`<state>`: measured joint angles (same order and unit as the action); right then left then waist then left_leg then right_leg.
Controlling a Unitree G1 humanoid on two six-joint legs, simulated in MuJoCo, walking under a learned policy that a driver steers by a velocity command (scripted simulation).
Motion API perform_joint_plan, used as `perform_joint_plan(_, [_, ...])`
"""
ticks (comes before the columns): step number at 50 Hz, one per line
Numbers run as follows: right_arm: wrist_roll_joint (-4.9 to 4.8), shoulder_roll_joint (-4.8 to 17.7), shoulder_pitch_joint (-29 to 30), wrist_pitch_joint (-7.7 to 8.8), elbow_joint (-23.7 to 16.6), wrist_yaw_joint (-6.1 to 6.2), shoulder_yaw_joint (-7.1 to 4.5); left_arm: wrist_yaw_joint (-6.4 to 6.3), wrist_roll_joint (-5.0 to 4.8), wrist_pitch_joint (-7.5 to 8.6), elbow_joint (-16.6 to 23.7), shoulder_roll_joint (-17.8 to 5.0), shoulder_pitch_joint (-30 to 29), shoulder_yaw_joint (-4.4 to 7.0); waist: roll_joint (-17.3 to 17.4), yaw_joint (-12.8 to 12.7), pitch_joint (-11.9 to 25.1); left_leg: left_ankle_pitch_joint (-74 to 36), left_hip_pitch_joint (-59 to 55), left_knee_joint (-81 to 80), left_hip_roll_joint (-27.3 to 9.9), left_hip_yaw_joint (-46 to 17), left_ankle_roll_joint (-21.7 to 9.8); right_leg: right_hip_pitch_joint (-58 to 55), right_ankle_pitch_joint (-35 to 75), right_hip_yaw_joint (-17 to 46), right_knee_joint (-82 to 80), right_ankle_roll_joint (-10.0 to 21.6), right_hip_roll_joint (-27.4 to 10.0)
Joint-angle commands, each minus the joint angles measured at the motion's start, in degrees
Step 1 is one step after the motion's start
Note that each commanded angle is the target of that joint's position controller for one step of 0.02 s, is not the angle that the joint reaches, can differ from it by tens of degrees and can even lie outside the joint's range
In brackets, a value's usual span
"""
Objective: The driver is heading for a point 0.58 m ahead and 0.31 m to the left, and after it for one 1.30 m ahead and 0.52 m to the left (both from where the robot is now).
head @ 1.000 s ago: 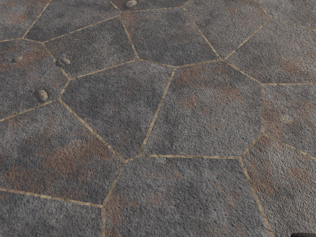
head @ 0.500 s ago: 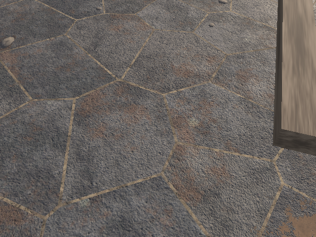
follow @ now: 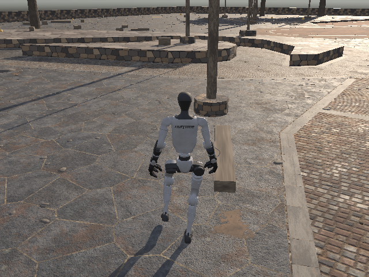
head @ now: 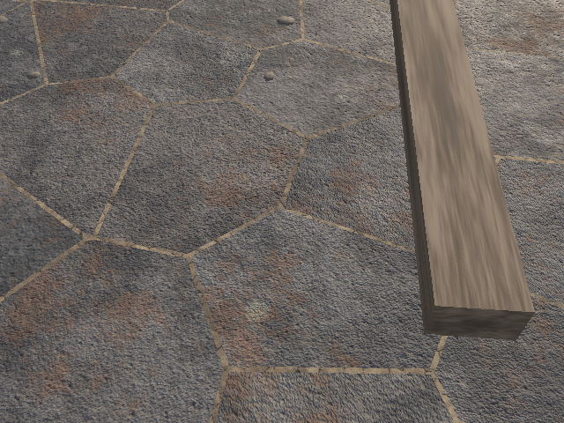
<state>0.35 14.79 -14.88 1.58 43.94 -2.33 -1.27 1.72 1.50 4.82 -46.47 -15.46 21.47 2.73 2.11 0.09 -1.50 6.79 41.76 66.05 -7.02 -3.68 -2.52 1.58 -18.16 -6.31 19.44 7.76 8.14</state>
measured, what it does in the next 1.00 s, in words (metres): walks ahead, turning left: left foot, then right foot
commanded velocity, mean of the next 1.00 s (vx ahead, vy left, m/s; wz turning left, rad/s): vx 0.86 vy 0.00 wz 0.82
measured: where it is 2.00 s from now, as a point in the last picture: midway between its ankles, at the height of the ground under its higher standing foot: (211, 240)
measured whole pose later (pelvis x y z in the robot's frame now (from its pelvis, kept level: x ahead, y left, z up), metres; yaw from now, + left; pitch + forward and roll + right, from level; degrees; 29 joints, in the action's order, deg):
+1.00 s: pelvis +0.85 +0.16 -0.02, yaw +50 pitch +1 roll -3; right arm -1.1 20.1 0.2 1.9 33.6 -4.1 -3.3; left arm -3.3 -2.3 4.2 -45.1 -20.0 20.2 4.5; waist 2.4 -5.2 -6.0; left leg -1.5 34.6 35.1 1.5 4.0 -5.1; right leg -2.4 -26.8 -14.9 30.4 -2.0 -1.4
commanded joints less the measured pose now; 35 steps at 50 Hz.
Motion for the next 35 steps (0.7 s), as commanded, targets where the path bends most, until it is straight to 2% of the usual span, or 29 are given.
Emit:
perform_joint_plan(1, [-0.84, 3.9, 4.3, 0.36, -2.3, -0.62, -0.91, 0.13, -0.39, 2.44, 2.1, -5.1, -0.8, 0.89, -4.5, -0.8, -7.4, -9.4, 0.2, -8.9, 3.3, 4.0, -1.5, 7.4, 30.7, 0.2, -15.0, -6.4, -11.8])
perform_joint_plan(4, [-0.19, 2.3, 9.1, 1.31, -3.6, -1.86, 0.19, -0.92, -0.70, 3.14, 0.9, -4.6, 0.4, -0.20, -4.0, -0.8, -6.6, -16.3, -4.2, -20.6, 5.1, 11.0, -3.6, 3.1, 50.6, -5.6, -16.1, -7.7, -13.1])
perform_joint_plan(5, [-0.24, 2.5, 9.0, 1.35, -3.4, -2.07, 0.33, -1.47, -0.75, 3.32, 0.6, -5.4, 0.6, -0.22, -4.2, -0.3, -5.3, -17.7, -7.5, -23.5, 6.9, 13.0, -4.2, 0.9, 60.0, -6.5, -15.3, -8.4, -13.6])
perform_joint_plan(7, [-0.18, 4.6, 4.8, 0.72, -1.8, -1.97, -0.05, -3.27, -0.45, 2.90, 0.7, -8.8, -0.3, 0.51, -7.4, 3.0, -0.3, -16.8, -13.9, -26.1, 10.5, 15.2, -5.4, -6.6, 80.2, -7.7, -8.3, -9.7, -15.7])
perform_joint_plan(8, [-0.24, 6.6, 0.1, 0.18, -0.4, -1.62, -0.67, -4.24, -0.02, 2.00, 1.0, -10.7, -1.4, 1.07, -8.8, 5.9, 2.7, -13.4, -18.4, -26.1, 12.6, 16.0, -5.9, -9.3, 88.9, -7.6, -1.6, -10.2, -16.9])
perform_joint_plan(9, [-0.16, 9.2, -7.9, -0.26, 1.8, -1.21, -1.71, -4.93, 0.60, 0.84, 1.7, -12.3, -3.7, 1.63, -9.4, 10.6, 6.1, -9.1, -26.0, -25.7, 14.4, 15.7, -7.0, -9.2, 94.2, -7.2, 9.6, -10.4, -17.9])
perform_joint_plan(10, [-0.01, 12.1, -20.6, -0.63, 5.5, -0.64, -3.21, -5.30, 1.37, -0.30, 3.1, -13.5, -8.2, 2.09, -9.1, 17.0, 9.9, -5.2, -37.4, -26.5, 13.9, 12.4, -9.7, -4.2, 93.3, -6.1, 26.0, -9.9, -18.6])
perform_joint_plan(11, [-0.48, 14.5, -30.9, -0.74, 7.9, 0.36, -5.04, -4.88, 0.79, -1.25, 3.8, -13.9, -13.6, 2.60, -3.7, 23.7, 10.6, -4.2, -47.6, -33.6, 10.0, 5.9, -14.9, 5.7, 67.9, -7.3, 55.0, -9.2, -13.1])
perform_joint_plan(12, [-1.42, 13.0, -25.8, -1.42, 9.6, 1.13, -4.87, -2.93, 1.95, 0.01, 6.4, -3.0, -19.1, -0.44, 12.3, 17.0, 2.0, -7.1, -51.2, -28.0, 8.0, -0.9, -15.1, 30.2, -5.4, -3.2, 77.1, -7.9, -1.1])
perform_joint_plan(13, [0.49, 16.3, -15.6, -1.03, 5.6, 1.24, -4.87, -2.36, -0.03, 0.91, 12.1, 1.4, -8.5, -2.20, 14.5, 3.9, 9.1, -3.0, -59.1, -33.6, -1.2, -29.3, -26.3, 47.7, -12.2, 8.9, 86.3, -9.8, -1.3])
perform_joint_plan(14, [0.75, 14.0, -13.0, -0.92, 2.9, 1.58, -5.05, -1.85, 1.12, 2.55, 12.9, -2.2, -8.3, -2.90, 5.0, 4.9, 11.9, 19.7, -58.1, -49.0, -6.9, -44.1, -27.4, 50.1, -8.4, 15.0, 80.4, -8.3, -4.2])
perform_joint_plan(15, [1.10, 10.1, -10.9, -0.73, 2.9, 2.06, -4.40, -1.41, 1.51, 3.30, 12.1, -5.8, -10.1, -2.53, -6.0, 2.4, 3.7, 28.9, -47.1, -55.2, -6.2, -42.8, -23.4, 48.3, -3.0, 15.0, 71.5, -7.1, -7.8])
perform_joint_plan(16, [0.95, 9.6, -8.7, -0.09, 3.0, 2.14, -4.10, -1.48, 2.44, 2.86, 12.2, -6.3, -11.5, -2.48, -9.2, -0.3, -0.6, 26.2, -38.0, -56.3, -4.1, -38.6, -20.8, 44.9, -2.0, 14.1, 65.2, -7.7, -9.8])
perform_joint_plan(17, [0.82, 10.3, -8.0, 1.03, 2.7, 2.45, -3.98, -1.61, 3.45, 1.49, 12.2, -6.1, -11.8, -2.89, -9.3, -1.7, -3.3, 20.9, -31.5, -56.1, -1.3, -34.6, -19.8, 42.1, -2.3, 13.8, 61.0, -8.8, -11.2])
perform_joint_plan(18, [0.59, 9.8, -7.5, 1.94, 2.9, 2.52, -3.65, -1.59, 3.70, -0.10, 12.3, -5.9, -12.1, -3.18, -9.7, -2.9, -5.0, 19.0, -25.0, -57.0, 1.4, -29.8, -18.8, 38.7, -2.0, 12.9, 55.7, -10.0, -12.9])
perform_joint_plan(19, [0.37, 10.3, -6.9, 2.77, 2.6, 2.26, -3.63, -1.44, 3.60, -1.13, 13.0, -5.4, -13.6, -3.58, -8.9, -3.1, -6.0, 16.4, -19.2, -58.2, 4.1, -25.5, -18.1, 35.0, -0.4, 11.0, 49.5, -11.0, -13.9])
perform_joint_plan(21, [0.16, 11.4, -7.4, 3.52, 2.3, 2.11, -4.29, -0.78, 2.34, -1.34, 15.8, -4.9, -20.2, -4.15, -5.9, -0.6, -6.7, 6.6, -14.8, -59.4, 6.8, -20.5, -17.4, 30.3, 7.9, 8.4, 36.5, -12.2, -14.7])
perform_joint_plan(22, [-0.21, 11.2, -8.0, 3.59, 2.4, 1.90, -4.46, -0.61, 1.45, -1.32, 16.9, -3.8, -23.3, -4.59, -4.2, 1.2, -6.4, 3.8, -15.2, -58.9, 8.4, -18.7, -15.8, 28.2, 13.2, 7.8, 30.0, -12.3, -14.5])
perform_joint_plan(24, [-0.83, 11.7, -10.1, 3.49, 2.7, 1.37, -5.05, -0.56, 0.33, -1.17, 18.2, -2.6, -26.9, -4.98, -1.6, 4.6, -4.5, -4.4, -20.1, -56.9, 9.4, -17.8, -13.0, 25.5, 21.5, 6.3, 20.1, -11.8, -12.3])
perform_joint_plan(26, [-0.67, 12.6, -11.7, 3.29, 3.0, 1.10, -5.63, -0.78, -0.15, -0.80, 18.8, -3.4, -28.2, -4.64, 0.3, 6.5, -2.2, -13.3, -26.8, -53.7, 8.2, -18.7, -11.4, 23.8, 23.5, 6.0, 14.9, -11.0, -10.2])
perform_joint_plan(27, [-0.49, 12.9, -11.6, 3.14, 2.8, 1.29, -5.87, -0.94, -0.12, -0.53, 18.9, -4.0, -27.9, -4.38, 1.1, 6.4, -1.3, -15.9, -29.5, -51.6, 7.6, -19.3, -10.5, 22.3, 22.8, 6.6, 12.1, -10.6, -9.5])
perform_joint_plan(28, [-0.38, 13.3, -11.0, 3.07, 2.6, 1.57, -6.09, -1.22, 0.03, -0.23, 18.4, -5.2, -26.2, -3.86, 1.5, 5.5, 0.2, -19.9, -32.0, -48.4, 7.4, -20.0, -9.2, 19.2, 20.9, 7.2, 9.5, -10.2, -8.4])
perform_joint_plan(29, [-0.08, 14.6, -10.1, 3.16, 2.2, 1.72, -6.37, -1.71, 0.05, 0.07, 17.1, -7.6, -21.8, -2.82, 1.4, 3.3, 3.5, -27.9, -34.3, -42.4, 7.2, -20.4, -8.0, 13.8, 16.9, 7.5, 9.0, -9.5, -6.9])
perform_joint_plan(30, [0.27, 16.7, -7.9, 3.29, 1.8, 1.54, -6.78, -2.36, -0.22, 0.43, 15.0, -10.3, -13.3, -1.47, 0.9, -1.9, 8.9, -32.5, -34.5, -32.1, 8.0, -19.3, -6.7, 4.8, 11.9, 7.5, 9.0, -8.6, -6.4])
perform_joint_plan(31, [0.38, 16.4, -4.0, 3.89, 0.7, 1.36, -6.70, -3.25, 0.18, 0.82, 12.0, -13.2, -0.4, 0.09, 0.3, -9.4, 14.9, -28.2, -27.3, -17.6, 10.0, -17.6, -5.5, -9.7, 7.2, 9.9, 11.7, -7.4, -10.3])
perform_joint_plan(32, [0.59, 7.8, -2.1, 4.62, -1.6, 1.67, -4.41, -4.39, 1.85, 0.99, 9.6, -17.2, 12.8, 1.71, -9.8, -12.8, 22.5, 4.5, -17.1, 2.1, 12.9, -12.6, -6.0, -22.8, -14.4, 24.1, 10.8, -6.5, -24.8])
perform_joint_plan(33, [-2.68, 2.7, -9.9, 4.32, -5.8, 1.42, -2.31, -3.75, 2.92, 0.39, 10.4, -21.8, 5.2, 2.81, -30.8, -3.5, 27.9, 22.9, -1.1, 15.0, 16.2, -5.9, -4.1, -28.1, -28.7, 60.0, -4.6, -0.3, -37.9])
perform_joint_plan(34, [-0.66, 8.0, -5.4, 2.81, -3.3, 2.19, -2.47, -3.33, 2.40, -0.25, 12.1, -14.6, -2.2, 2.35, -17.0, -3.9, 17.3, 15.5, 5.3, 17.8, 9.9, -3.8, -4.6, -19.7, -37.3, 56.0, -6.2, 0.2, -34.2])
perform_joint_plan(35, [0.60, 9.7, -0.9, 2.19, -3.6, 1.58, -3.04, -3.14, 1.80, -0.53, 12.1, -9.9, -4.9, 1.21, -9.7, -4.3, 10.7, 10.7, 5.3, 14.6, 7.7, -1.9, -4.1, -12.8, -27.4, 43.2, -4.7, -0.7, -31.1])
